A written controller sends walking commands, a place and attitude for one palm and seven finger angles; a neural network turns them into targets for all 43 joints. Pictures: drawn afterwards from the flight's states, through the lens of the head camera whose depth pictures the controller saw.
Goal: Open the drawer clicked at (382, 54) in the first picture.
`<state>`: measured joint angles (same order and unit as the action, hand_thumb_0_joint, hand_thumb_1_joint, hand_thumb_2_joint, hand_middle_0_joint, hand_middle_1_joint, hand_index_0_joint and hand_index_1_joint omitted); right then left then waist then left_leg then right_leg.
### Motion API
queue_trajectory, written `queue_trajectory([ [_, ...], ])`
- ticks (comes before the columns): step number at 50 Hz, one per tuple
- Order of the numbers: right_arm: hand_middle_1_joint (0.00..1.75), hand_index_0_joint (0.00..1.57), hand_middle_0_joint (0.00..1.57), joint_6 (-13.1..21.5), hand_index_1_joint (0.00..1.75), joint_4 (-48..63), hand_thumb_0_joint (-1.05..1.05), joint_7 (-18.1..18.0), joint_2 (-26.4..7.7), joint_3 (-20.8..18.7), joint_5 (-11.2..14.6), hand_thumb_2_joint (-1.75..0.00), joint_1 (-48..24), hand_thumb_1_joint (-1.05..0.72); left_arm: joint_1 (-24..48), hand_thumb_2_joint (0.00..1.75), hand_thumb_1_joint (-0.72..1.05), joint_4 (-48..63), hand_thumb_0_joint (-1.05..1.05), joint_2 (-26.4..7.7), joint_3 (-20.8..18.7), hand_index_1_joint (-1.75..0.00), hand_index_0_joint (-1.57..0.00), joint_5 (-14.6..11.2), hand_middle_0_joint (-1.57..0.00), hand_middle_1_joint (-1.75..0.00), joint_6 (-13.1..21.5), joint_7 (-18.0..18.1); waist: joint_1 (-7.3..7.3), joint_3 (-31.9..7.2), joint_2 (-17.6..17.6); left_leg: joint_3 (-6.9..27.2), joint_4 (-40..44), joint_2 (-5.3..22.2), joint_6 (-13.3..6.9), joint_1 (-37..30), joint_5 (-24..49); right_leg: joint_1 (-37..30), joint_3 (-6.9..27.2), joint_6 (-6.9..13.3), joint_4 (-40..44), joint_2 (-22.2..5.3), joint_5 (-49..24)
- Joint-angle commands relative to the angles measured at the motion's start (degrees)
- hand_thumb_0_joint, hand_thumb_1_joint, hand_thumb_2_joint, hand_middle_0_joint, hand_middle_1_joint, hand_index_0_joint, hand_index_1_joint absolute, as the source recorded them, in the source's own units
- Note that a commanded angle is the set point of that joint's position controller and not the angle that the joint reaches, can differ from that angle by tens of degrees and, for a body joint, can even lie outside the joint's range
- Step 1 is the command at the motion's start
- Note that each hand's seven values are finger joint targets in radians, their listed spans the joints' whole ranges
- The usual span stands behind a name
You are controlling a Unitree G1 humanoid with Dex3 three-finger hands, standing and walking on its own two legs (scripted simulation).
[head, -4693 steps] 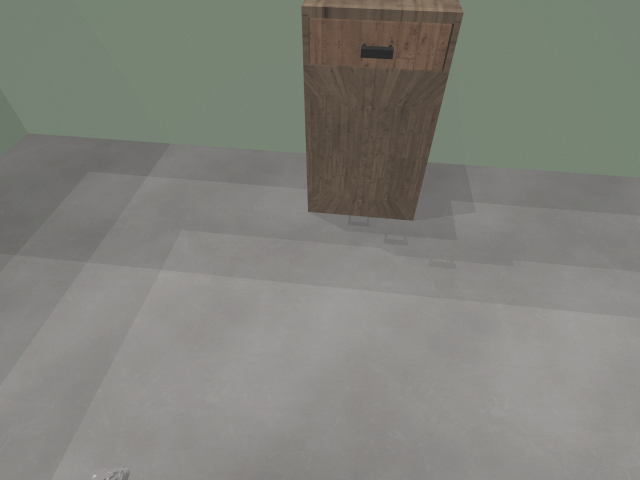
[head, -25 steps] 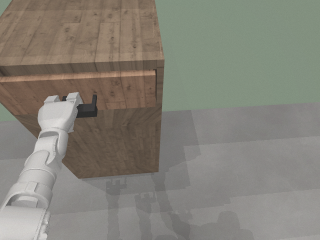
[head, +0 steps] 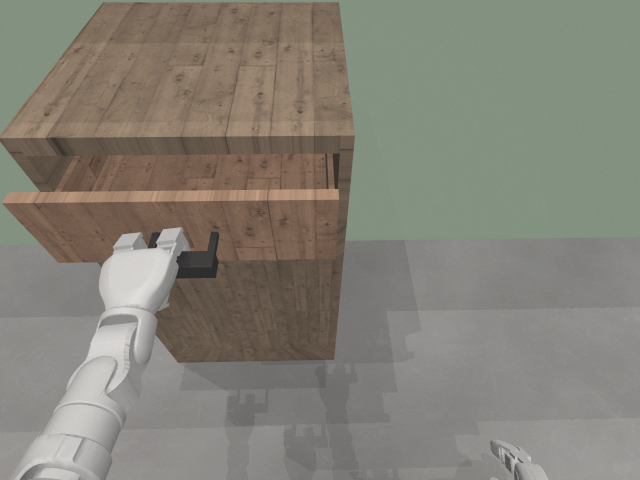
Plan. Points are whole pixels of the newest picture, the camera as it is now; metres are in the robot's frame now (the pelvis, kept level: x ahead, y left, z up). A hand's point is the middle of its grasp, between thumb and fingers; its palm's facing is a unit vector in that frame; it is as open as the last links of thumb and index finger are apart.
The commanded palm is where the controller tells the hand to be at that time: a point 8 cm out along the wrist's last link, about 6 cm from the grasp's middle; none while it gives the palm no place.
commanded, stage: pull the drawer open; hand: left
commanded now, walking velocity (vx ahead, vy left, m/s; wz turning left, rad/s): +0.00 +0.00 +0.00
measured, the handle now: (181, 251) +0.41 +0.22 +0.02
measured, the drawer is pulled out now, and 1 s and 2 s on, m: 0.09 0.21 0.30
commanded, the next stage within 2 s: none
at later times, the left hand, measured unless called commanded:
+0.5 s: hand (148, 334) +0.29 +0.24 +0.00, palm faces +0.00 -0.07 -1.00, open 6.1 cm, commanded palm +0.26 +0.23 +0.06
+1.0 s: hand (136, 385) +0.23 +0.23 +0.00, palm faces +0.00 -0.09 -1.00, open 6.0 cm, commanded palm +0.20 +0.23 +0.06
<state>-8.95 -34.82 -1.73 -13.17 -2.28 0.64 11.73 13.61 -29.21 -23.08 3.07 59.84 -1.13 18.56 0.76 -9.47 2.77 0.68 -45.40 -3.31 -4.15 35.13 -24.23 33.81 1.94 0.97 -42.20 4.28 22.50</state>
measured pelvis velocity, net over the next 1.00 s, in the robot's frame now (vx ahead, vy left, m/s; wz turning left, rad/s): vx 0.00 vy -0.02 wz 0.00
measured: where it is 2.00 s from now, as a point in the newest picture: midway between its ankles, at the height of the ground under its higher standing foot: outside the picture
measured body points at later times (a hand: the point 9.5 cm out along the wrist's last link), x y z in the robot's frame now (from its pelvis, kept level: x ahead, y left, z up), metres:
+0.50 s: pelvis -0.01 -0.01 +0.00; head +0.03 -0.02 +0.45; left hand +0.29 +0.24 +0.06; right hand +0.15 -0.26 -0.11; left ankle -0.03 +0.07 -0.71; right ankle -0.03 -0.12 -0.71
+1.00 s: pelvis +0.00 -0.02 +0.00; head +0.03 -0.03 +0.45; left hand +0.23 +0.24 +0.06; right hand +0.20 -0.24 -0.10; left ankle -0.03 +0.07 -0.71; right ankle -0.03 -0.12 -0.71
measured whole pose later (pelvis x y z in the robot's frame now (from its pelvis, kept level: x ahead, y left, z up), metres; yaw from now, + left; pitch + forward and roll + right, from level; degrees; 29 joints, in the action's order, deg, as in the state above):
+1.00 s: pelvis +0.00 -0.02 +0.00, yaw +0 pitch +11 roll -1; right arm -5.0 -34.0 -0.8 -12.9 -1.0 -0.9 7.2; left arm -15.3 -3.9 -21.5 1.8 59.2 -1.5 20.4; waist -2.5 -8.2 2.9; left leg 0.5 -45.9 -3.2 -3.0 31.3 -25.2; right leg 31.0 2.0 2.2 -44.9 4.4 24.3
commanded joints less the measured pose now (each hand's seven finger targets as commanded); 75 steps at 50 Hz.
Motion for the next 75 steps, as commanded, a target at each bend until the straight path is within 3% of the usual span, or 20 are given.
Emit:
queue_trajectory([
  [1, 0.30, 0.20, 0.20, 1.9, 0.30, 6.5, 0.00, -0.8, -8.2, -2.7, -0.5, -0.90, -1.0, -0.90, 12.0, 0.90, 0.90, 12.7, 0.00, -10.9, -4.4, -1.35, -0.40, 0.0, -0.40, -1.35, 0.1, 2.3, -1.03, -16.1, 1.9, 1.8, 4.0, 3.3, 3.3, -15.5, 33.2, -5.4, -2.4, 2.1, 2.4, -0.4, -20.4],
  [2, 0.30, 0.20, 0.20, 1.9, 0.30, 6.2, 0.00, -0.9, -8.4, -2.7, -0.5, -0.90, -1.1, -0.90, 12.5, 0.90, 0.90, 12.8, 0.00, -12.5, -5.7, -1.35, -0.40, 0.2, -0.40, -1.35, 0.2, 2.4, -1.09, -16.0, 1.6, 1.8, 4.0, 3.4, 3.3, -15.3, 33.3, -5.7, -2.3, 2.2, 2.4, -0.4, -20.3],
  [5, 0.30, 0.20, 0.20, 2.3, 0.30, 6.6, 0.00, -0.7, -8.0, -2.7, -0.5, -0.90, -1.7, -0.90, 9.7, 0.90, 0.90, 14.0, 0.00, -9.9, -3.8, -1.35, -0.40, 0.1, -0.40, -1.35, 0.3, 2.4, -1.15, -15.2, 1.4, 1.8, 3.9, 3.2, 3.2, -15.3, 32.7, -5.3, -2.2, 2.1, 2.4, -0.4, -20.5],
  [7, 0.30, 0.20, 0.20, 2.5, 0.30, 6.6, 0.00, -0.7, -8.2, -2.7, -0.7, -0.90, -2.0, -0.90, 8.1, 0.90, 0.90, 15.3, 0.00, -11.2, -5.3, -1.35, -0.40, -0.2, -0.40, -1.35, 0.5, 2.5, -1.75, -16.7, 1.0, 1.8, 4.0, 3.3, 3.2, -15.5, 33.2, -6.6, -1.9, 2.1, 2.3, -0.4, -20.8],
  [10, 0.30, 0.20, 0.20, 2.9, 0.30, 6.9, 0.00, -0.5, -7.9, -2.6, -0.6, -0.90, -2.6, -0.90, 5.9, 0.90, 0.90, 17.6, 0.00, -9.3, -3.8, -1.35, -0.40, -0.6, -0.40, -1.35, 0.5, 2.6, -1.51, -15.4, 1.1, 1.7, 4.0, 3.2, 3.1, -15.5, 32.6, -6.1, -2.0, 2.1, 2.3, -0.5, -20.9],
  [12, 0.30, 0.20, 0.20, 3.1, 0.30, 6.9, 0.00, -0.7, -8.1, -2.6, -0.8, -0.90, -3.0, -0.90, 3.3, 0.90, 0.90, 18.8, 0.00, -11.9, -6.6, -1.35, -0.40, -0.7, -0.40, -1.35, 0.7, 2.8, -2.34, -17.2, 0.2, 1.6, 4.0, 3.1, 3.1, -15.1, 33.1, -8.2, -1.5, 2.1, 2.0, -0.5, -22.1],
  [14, 0.30, 0.20, 0.20, 3.5, 0.30, 7.2, 0.00, -0.5, -7.8, -2.4, -0.7, -0.90, -3.5, -0.90, 0.9, 0.90, 0.90, 19.9, 0.00, -9.5, -4.9, -1.35, -0.40, -1.0, -0.40, -1.35, 0.6, 2.9, -2.04, -15.1, 0.0, 1.6, 4.1, 3.1, 3.0, -14.8, 32.2, -7.4, -1.6, 2.0, 2.2, -0.7, -22.1],
  [17, 0.30, 0.20, 0.20, 3.8, 0.30, 7.3, 0.00, -0.6, -8.0, -2.3, -0.8, -0.90, -4.3, -0.90, -1.0, 0.90, 0.90, 21.0, 0.00, -10.9, -6.4, -1.35, -0.40, -1.2, -0.40, -1.35, 0.6, 3.2, -2.17, -14.2, -1.3, 1.4, 4.6, 2.8, 2.7, -13.1, 28.8, -8.6, -1.3, 2.0, 2.5, -0.7, -21.1],
  [23, 0.30, 0.20, 0.20, 4.6, 0.30, 7.6, 0.00, -0.6, -7.5, -2.2, -0.8, -0.90, -5.3, -0.90, -3.0, 0.90, 0.90, 24.1, 0.00, -9.8, -5.3, -1.35, -0.40, -0.3, -0.40, -1.35, 0.3, 3.9, -2.77, -13.7, 2.0, 1.6, 4.8, 2.7, 3.0, -14.8, 28.0, -7.0, -1.3, 2.3, 2.2, -0.8, -18.8],
  [24, 0.30, 0.20, 0.20, 4.7, 0.30, 7.6, 0.00, -0.5, -7.4, -2.1, -0.8, -0.90, -5.5, -0.90, -3.4, 0.90, 0.90, 24.5, 0.00, -8.3, -4.0, -1.35, -0.40, -0.4, -0.40, -1.35, 0.1, 3.8, -2.43, -13.6, 1.7, 1.4, 4.6, 2.6, 3.0, -15.0, 27.8, -6.6, -1.6, 2.2, 2.3, -0.8, -18.9],
  [27, 0.30, 0.20, 0.20, 4.8, 0.30, 7.8, 0.00, -0.6, -7.6, -2.0, -0.9, -0.90, -6.2, -0.90, -5.5, 0.90, 0.90, 25.7, 0.00, -10.3, -6.0, -1.35, -0.40, -0.7, -0.40, -1.35, -0.1, 3.8, -2.90, -13.6, 0.5, 1.5, 4.6, 2.4, 2.9, -14.3, 28.3, -8.1, -0.9, 2.3, 2.3, -0.8, -20.2],
  [30, 0.30, 0.20, 0.20, 5.1, 0.30, 8.0, 0.00, -0.4, -7.3, -1.8, -0.9, -0.90, -6.6, -0.90, -8.2, 0.90, 0.90, 26.2, 0.00, -8.4, -4.5, -1.35, -0.40, -0.7, -0.40, -1.35, -0.3, 3.5, -2.75, -11.4, 0.1, 1.6, 4.6, 2.5, 2.9, -14.1, 27.9, -7.1, -1.2, 2.2, 2.4, -0.8, -19.8],
  [35, 0.30, 0.20, 0.20, 5.6, 0.30, 8.6, 0.00, -0.1, -7.0, -1.7, -1.2, -0.90, -7.7, -0.90, -12.1, 0.90, 0.90, 30.4, 0.00, -7.4, -4.1, -1.35, -0.40, -0.6, -0.40, -1.35, -0.1, 3.5, -3.31, -13.0, 0.7, 1.5, 4.2, 2.6, 3.0, -15.6, 29.5, -7.5, -0.9, 2.1, 2.1, -1.0, -20.9],
  [45, 0.30, 0.20, 0.20, 6.5, 0.30, 9.4, 0.00, 0.5, -6.4, -1.1, -1.7, -0.90, -10.2, -0.90, -23.9, 0.90, 0.90, 37.1, 0.00, -7.6, -6.4, -1.35, -0.40, -0.9, -0.40, -1.35, 0.7, 4.5, -4.24, -11.0, -0.4, 1.5, 3.4, 2.3, 3.0, -14.8, 29.4, -7.9, -0.1, 2.1, 1.4, -1.1, -22.8],
  [50, 0.30, 0.20, 0.20, 6.6, 0.30, 9.5, 0.00, 0.6, -6.3, -1.0, -2.0, -0.90, -10.8, -0.90, -24.8, 0.90, 0.90, 39.9, 0.00, -6.9, -6.0, -1.35, -0.40, -0.4, -0.40, -1.35, 0.8, 5.5, -4.07, -10.5, 0.1, 1.8, 3.1, 2.3, 3.3, -14.8, 28.0, -6.4, -0.3, 2.2, 0.9, -1.0, -21.1],
  [59, 0.30, 0.20, 0.20, 6.8, 0.30, 10.1, 0.00, 1.1, -5.9, -0.5, -2.2, -0.90, -12.1, -0.90, -34.1, 0.90, 0.90, 44.3, 0.00, -8.1, -8.2, -1.35, -0.40, -0.8, -0.40, -1.35, 1.6, 6.1, -5.47, -11.0, 0.4, 1.8, 2.4, 2.0, 3.4, -14.4, 28.5, -7.3, 1.1, 2.3, 0.0, -1.1, -23.1],
  [61, 0.30, 0.20, 0.20, 6.9, 0.30, 10.5, 0.00, 1.5, -5.9, -0.5, -2.2, -0.90, -12.3, -0.90, -36.2, 0.90, 0.90, 45.5, 0.00, -6.7, -6.9, -1.35, -0.40, -1.0, -0.40, -1.35, 1.6, 6.1, -5.30, -10.0, 0.7, 1.8, 2.2, 2.2, 3.3, -14.3, 28.1, -6.2, 0.4, 2.2, -0.1, -1.2, -21.6],
  [67, 0.30, 0.20, 0.20, 6.6, 0.30, 11.5, 0.00, 2.0, -6.0, -0.2, -2.5, -0.90, -12.3, -0.90, -41.9, 0.90, 0.90, 48.5, 0.00, -8.3, -9.4, -1.35, -0.40, -1.2, -0.40, -1.35, 2.4, 7.0, -5.86, -9.4, 1.0, 2.1, 1.5, 2.2, 3.5, -13.7, 27.7, -5.2, 0.8, 2.5, -0.8, -1.0, -20.1],
  [69, 0.30, 0.20, 0.20, 6.5, 0.30, 11.5, 0.00, 2.3, -5.9, -0.4, -2.6, -0.90, -12.1, -0.90, -41.4, 0.90, 0.90, 48.9, 0.00, -6.3, -7.4, -1.35, -0.40, -0.9, -0.40, -1.35, 2.5, 7.1, -5.29, -8.3, 0.8, 2.2, 1.1, 2.3, 3.5, -13.4, 26.4, -3.2, 0.3, 2.4, -1.2, -1.0, -18.3],
  [75, 0.30, 0.20, 0.20, 6.2, 0.30, 11.9, 0.00, 2.0, -6.0, -0.3, -2.8, -0.90, -12.1, -0.90, -41.9, 0.90, 0.90, 49.2, 0.00, -8.2, -9.5, -1.35, -0.40, -0.7, -0.40, -1.35, 2.7, 7.8, -5.59, -8.1, -0.5, 1.9, 0.9, 1.6, 3.2, -11.8, 20.8, -2.6, 1.1, 2.6, -1.1, -0.9, -15.9],
])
